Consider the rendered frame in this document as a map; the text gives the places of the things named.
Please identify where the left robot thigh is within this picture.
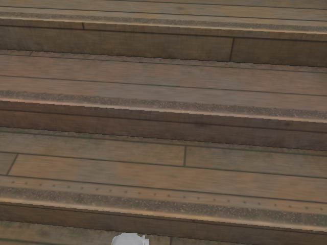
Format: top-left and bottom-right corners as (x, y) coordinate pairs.
(112, 233), (149, 245)

